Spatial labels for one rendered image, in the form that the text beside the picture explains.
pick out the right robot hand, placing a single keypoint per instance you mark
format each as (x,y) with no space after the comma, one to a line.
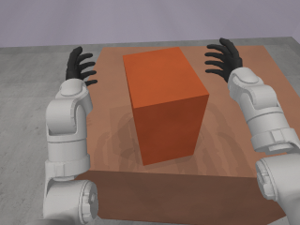
(230,58)

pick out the right robot upper arm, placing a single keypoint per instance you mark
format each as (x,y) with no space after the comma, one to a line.
(278,178)

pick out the carton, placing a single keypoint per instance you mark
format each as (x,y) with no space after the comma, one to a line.
(168,102)

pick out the pedestal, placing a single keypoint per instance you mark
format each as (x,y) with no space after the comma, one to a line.
(217,185)

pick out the left robot hand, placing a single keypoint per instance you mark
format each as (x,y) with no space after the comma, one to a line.
(74,68)

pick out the left robot upper arm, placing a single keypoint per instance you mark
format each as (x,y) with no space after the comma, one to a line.
(71,202)

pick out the left robot forearm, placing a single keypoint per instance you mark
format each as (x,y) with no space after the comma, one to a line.
(66,131)

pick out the right robot forearm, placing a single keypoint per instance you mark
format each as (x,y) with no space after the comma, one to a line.
(266,121)

